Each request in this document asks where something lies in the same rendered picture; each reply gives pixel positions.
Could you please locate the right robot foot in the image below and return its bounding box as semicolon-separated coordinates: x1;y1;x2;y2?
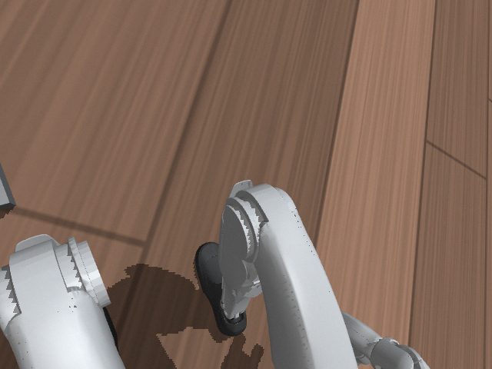
195;242;247;337

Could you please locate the right robot hand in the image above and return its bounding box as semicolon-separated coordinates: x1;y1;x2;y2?
341;311;382;365

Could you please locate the left robot foot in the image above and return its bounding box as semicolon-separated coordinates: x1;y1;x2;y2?
103;307;119;353

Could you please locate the small box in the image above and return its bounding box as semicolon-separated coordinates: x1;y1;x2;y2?
0;163;16;210

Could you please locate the right robot arm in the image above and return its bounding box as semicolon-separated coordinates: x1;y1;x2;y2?
370;337;430;369

